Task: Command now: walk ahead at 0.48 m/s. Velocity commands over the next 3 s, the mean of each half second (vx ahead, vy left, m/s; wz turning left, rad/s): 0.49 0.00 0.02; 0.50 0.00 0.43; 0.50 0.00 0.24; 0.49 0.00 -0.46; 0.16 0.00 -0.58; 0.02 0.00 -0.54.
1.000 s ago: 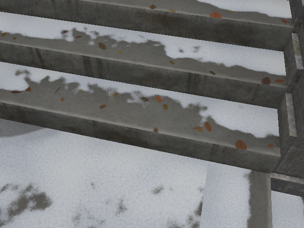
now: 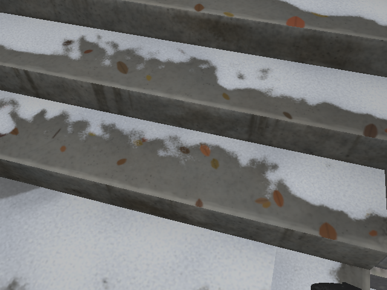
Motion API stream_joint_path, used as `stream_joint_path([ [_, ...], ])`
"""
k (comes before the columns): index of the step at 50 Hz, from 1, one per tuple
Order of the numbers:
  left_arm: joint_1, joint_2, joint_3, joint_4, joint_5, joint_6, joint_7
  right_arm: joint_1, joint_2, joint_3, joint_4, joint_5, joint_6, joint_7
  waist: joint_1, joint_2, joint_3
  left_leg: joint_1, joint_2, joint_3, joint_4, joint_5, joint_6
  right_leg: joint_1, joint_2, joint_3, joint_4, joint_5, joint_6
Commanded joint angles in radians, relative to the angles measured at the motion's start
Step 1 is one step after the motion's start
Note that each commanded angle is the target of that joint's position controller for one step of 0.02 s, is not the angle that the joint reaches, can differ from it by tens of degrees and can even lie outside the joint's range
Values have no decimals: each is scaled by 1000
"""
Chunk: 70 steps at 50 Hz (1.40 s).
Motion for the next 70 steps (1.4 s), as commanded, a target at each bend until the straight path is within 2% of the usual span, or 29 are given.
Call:
stream_joint_path([
  [1,120,44,10,-73,-49,-4,-15,541,-290,-96,98,-41,-11,-24,-176,174,-361,858,401,-638,-105,-343,206,-628,-9,-38,923,315,-27],
  [2,72,106,29,-66,-30,-6,-23,482,-248,-91,106,-12,3,-6,-168,127,-348,815,416,-885,-295,-445,225,-760,34,73,1070,21,-50],
  [4,-115,117,37,-126,-12,-8,-32,290,-131,-59,83,10,-9,4,-94,6,-78,492,351,-577,-348,-351,166,-796,-76,70,1013,217,-59],
  [7,-98,50,32,-119,22,27,-37,279,-46,-23,117,12,-36,-11,-2,2,-13,263,252,-353,-391,-71,102,-639,-129,67,865,234,-36],
  [12,-274,74,35,-181,20,54,-45,392,-95,-19,157,13,-54,-18,-22,40,38,287,204,-227,-438,69,94,-750,-149,5,668,360,4],
  [18,-526,57,15,-257,-11,47,-37,511,-109,-13,195,19,-64,-27,-89,49,49,420,174,-149,-410,338,47,-718,-94,-59,297,494,43],
  [22,-506,65,15,-257,-6,37,-16,544,-100,-13,215,4,-60,-37,-79,51,24,513,214,-165,-260,603,82,-637,-47,-75,264,377,0],
  [24,-362,96,34,-222,-5,17,-2,516,-127,-21,207,7,-53,-35,-25,50,-50,558,197,-176,-59,879,62,-498,14,-84,176,331,-33],
  [25,-215,113,46,-180,8,0,5,486,-137,-25,201,22,-52,-33,47,43,-100,495,170,-171,105,809,46,-324,0,-71,58,413,-52],
  [26,-50,189,71,-149,38,-14,16,477,-105,-14,178,35,-54,-31,101,-3,-204,300,132,-162,347,489,27,-63,-172,90,40,421,-93],
  [27,10,297,99,-138,50,-11,11,609,48,15,160,64,-46,-29,26,-241,-306,-29,-44,-80,713,-397,-16,174,-514,508,25,658,-260],
  [28,-45,227,98,-148,18,7,0,542,-74,-17,171,25,-25,-38,31,-41,-274,-103,11,-174,793,-404,-5,71,-477,526,-19,433,-268],
  [30,-217,115,68,-187,9,2,-10,404,-69,-33,128,8,-14,-21,-18,-48,-80,-137,73,-172,811,-268,-8,-170,-403,347,-124,294,-210],
  [32,-208,66,50,-165,-2,-9,3,371,-39,-39,100,-9,10,-4,-58,-44,-10,-125,99,-165,815,-169,-24,-290,-336,199,-193,307,-153],
  [37,-76,122,63,-93,-5,-36,2,286,17,-39,32,-27,48,-2,-68,-57,8,-360,98,-126,1067,-155,-60,-267,-339,50,-174,499,-140],
  [41,-16,90,46,-74,14,-37,0,102,24,-32,-61,-22,67,-22,-36,-125,20,-579,85,-111,1196,-205,-54,-213,-337,-27,-152,526,-110],
  [47,111,124,50,-30,38,-45,4,-155,55,-10,-247,-31,79,-67,-15,-33,132,-1047,100,-155,1390,-439,12,13,-412,-41,-216,337,-92],
  [51,116,89,31,0,9,-13,20,-328,92,36,-396,-7,71,-36,-20,-80,129,-972,137,-12,1148,-513,41,-12,-338,-163,-307,486,-48],
  [53,0,125,24,-71,-34,9,33,-210,106,63,-373,7,67,2,-74,-1,12,-317,96,118,707,-246,68,-268,-300,-271,-360,1075,-84],
  [54,15,188,34,-111,-46,7,33,-82,48,35,-332,16,77,7,-103,-34,-106,-97,-7,178,665,-244,63,-243,-315,-256,-210,1494,-102],
  [55,7,330,70,-137,-48,2,14,143,-24,3,-288,12,77,10,-203,-179,-269,99,-106,185,660,-310,78,-164,-345,-245,97,1968,-102],
  [56,-57,405,100,-178,-72,-11,-11,357,-91,-24,-247,9,75,10,-299,-250,-417,294,-116,36,494,-259,129,-158,-328,-235,429,2028,-62],
  [57,-92,324,85,-263,-81,-39,-42,361,-187,-56,-229,23,67,2,-277,-112,-477,552,54,-418,271,-323,213,-536,-171,-180,875,1311,24],
  [58,-112,264,87,-319,-52,-51,-75,279,-318,-107,-242,36,76,-9,-191,161,-622,638,284,-958,-90,-98,209,-694,37,-41,1335,262,63],
  [59,-91,164,73,-338,-32,-49,-74,231,-322,-117,-244,-2,76,-11,-116,47,-638,584,289,-987,-129,-122,146,-731,-23,128,1472,325,29],
  [61,-138,53,47,-352,-15,-17,-31,207,-189,-83,-152,4,49,-6,-41,-104,-339,293,237,-807,-110,-284,104,-818,-85,85,1515,375,15],
  [63,-188,-22,9,-400,11,29,7,178,-52,-36,-84,-17,16,-11,30,-21,-137,51,189,-574,-75,-239,67,-899,-113,138,1536,342,-21],
  [67,-234,38,14,-412,4,63,26,257,-47,-20,-23,-1,-47,-3,21,-65,-74,43,170,-363,-161,95,-29,-975,-103,182,1303,339,-12],
  [70,-278,-28,7,-414,-12,71,35,423,-87,-25,49,-5,-75,11,-20,34,-91,251,199,-304,-148,244,-94,-1254,-4,160,1595,323,-37],
])
Next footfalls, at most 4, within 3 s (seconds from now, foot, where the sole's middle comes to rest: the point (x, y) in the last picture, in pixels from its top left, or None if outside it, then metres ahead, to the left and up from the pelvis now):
0.52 right None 0.44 -0.08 -0.75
1.10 left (141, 166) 0.81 0.26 -0.60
1.74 right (134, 78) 1.09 0.31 -0.45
2.28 left None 1.53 0.52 -0.30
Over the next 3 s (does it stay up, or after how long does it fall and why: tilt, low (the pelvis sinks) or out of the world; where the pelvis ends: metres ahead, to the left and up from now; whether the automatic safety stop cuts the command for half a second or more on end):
stays up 1.43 0.41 0.47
